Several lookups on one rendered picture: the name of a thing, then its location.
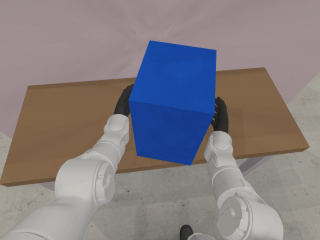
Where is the robot right upper arm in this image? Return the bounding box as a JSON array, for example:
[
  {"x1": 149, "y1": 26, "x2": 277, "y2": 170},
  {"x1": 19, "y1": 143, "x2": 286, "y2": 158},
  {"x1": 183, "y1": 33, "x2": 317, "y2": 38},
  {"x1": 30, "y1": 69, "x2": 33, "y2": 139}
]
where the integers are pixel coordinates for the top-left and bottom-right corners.
[{"x1": 217, "y1": 195, "x2": 284, "y2": 240}]

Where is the right robot hand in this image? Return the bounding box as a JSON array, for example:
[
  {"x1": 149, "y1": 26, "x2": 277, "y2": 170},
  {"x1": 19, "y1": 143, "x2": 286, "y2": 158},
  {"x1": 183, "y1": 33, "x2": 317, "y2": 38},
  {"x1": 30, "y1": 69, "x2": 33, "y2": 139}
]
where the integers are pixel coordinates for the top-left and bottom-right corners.
[{"x1": 210, "y1": 96, "x2": 229, "y2": 134}]

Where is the left robot hand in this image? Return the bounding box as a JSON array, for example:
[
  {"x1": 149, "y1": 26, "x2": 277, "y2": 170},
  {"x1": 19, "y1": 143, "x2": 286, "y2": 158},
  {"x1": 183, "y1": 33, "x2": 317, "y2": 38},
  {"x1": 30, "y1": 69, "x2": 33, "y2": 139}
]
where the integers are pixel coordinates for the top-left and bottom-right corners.
[{"x1": 114, "y1": 84, "x2": 134, "y2": 117}]

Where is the table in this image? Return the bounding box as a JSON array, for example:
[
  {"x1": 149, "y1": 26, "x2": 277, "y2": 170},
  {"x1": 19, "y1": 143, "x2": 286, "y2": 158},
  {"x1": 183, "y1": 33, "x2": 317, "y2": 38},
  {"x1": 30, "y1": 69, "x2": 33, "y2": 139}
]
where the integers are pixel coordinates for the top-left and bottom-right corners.
[{"x1": 0, "y1": 67, "x2": 310, "y2": 191}]

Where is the right robot forearm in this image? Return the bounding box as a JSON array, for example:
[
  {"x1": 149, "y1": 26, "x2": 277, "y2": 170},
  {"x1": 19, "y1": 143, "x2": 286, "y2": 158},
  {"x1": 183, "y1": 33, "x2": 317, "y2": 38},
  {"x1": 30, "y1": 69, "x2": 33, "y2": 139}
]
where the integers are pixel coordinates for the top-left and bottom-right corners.
[{"x1": 204, "y1": 131, "x2": 269, "y2": 210}]

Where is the left robot forearm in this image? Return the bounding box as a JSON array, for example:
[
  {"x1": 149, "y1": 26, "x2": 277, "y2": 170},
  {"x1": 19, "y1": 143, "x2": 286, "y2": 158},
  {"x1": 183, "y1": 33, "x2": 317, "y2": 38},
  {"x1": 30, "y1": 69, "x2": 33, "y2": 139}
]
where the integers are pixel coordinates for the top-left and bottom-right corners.
[{"x1": 54, "y1": 114, "x2": 130, "y2": 197}]

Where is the robot left upper arm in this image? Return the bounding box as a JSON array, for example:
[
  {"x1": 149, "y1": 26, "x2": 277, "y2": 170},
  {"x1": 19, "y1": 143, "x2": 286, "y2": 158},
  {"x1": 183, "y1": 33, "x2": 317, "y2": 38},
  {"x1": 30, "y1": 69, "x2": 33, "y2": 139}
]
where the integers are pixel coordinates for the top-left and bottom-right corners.
[{"x1": 0, "y1": 159, "x2": 115, "y2": 240}]

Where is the right robot foot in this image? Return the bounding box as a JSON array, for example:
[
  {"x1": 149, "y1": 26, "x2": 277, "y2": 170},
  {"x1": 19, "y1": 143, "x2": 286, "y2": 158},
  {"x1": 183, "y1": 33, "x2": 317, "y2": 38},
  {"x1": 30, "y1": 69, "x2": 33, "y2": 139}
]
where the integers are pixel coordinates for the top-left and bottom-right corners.
[{"x1": 180, "y1": 224, "x2": 193, "y2": 240}]

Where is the carton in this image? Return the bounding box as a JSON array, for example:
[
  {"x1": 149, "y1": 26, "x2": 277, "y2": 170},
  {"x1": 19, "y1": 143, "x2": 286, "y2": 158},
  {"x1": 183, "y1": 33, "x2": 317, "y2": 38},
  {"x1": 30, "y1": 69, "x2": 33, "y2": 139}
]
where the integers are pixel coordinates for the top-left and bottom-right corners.
[{"x1": 128, "y1": 40, "x2": 217, "y2": 166}]

